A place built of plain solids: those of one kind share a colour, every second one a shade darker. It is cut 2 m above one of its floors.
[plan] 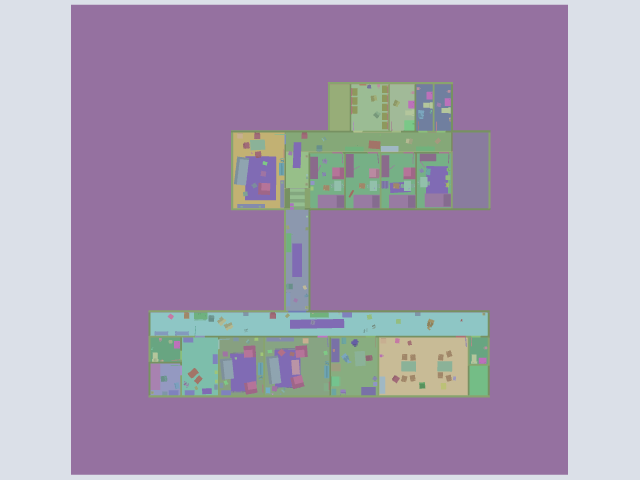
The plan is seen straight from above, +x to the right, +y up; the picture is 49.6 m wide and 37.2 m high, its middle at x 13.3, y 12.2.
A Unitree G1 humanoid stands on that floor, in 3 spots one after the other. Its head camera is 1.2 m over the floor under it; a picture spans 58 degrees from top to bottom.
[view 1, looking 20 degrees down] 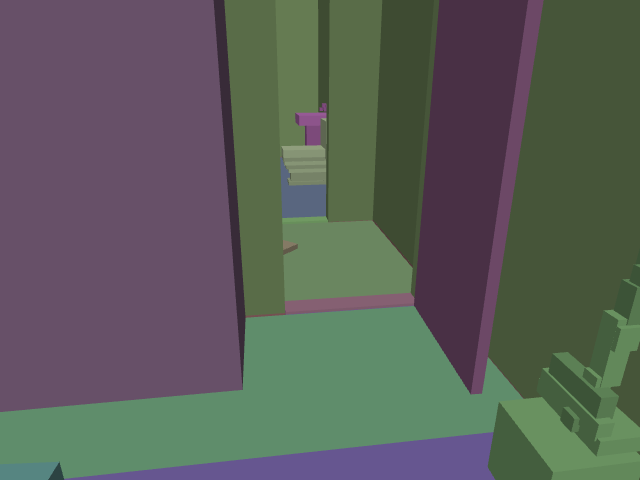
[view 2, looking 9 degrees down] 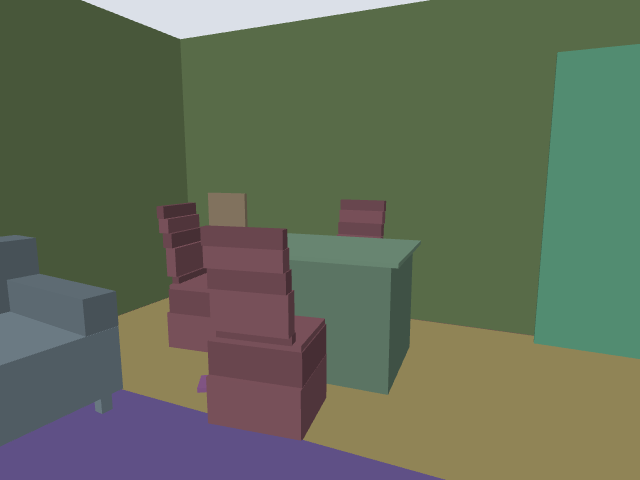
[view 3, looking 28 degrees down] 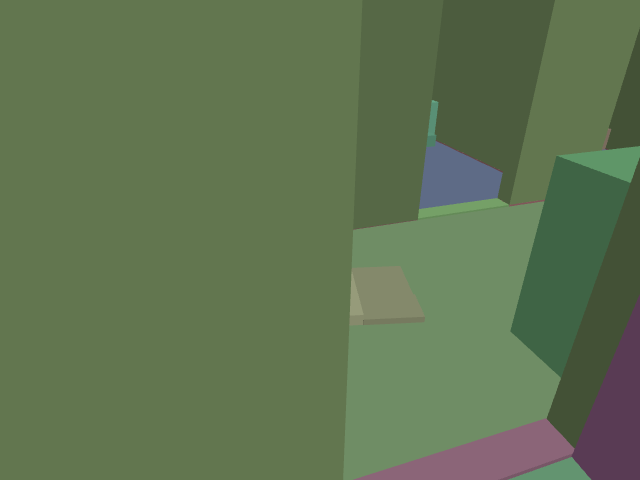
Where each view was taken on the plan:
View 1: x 22.43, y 16.77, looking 82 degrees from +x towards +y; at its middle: upper_floor_corridor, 3.55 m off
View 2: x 9.57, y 17.07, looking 114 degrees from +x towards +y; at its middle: kitchen_table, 2.96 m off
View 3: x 19.52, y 18.32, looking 72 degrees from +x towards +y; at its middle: wall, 0.69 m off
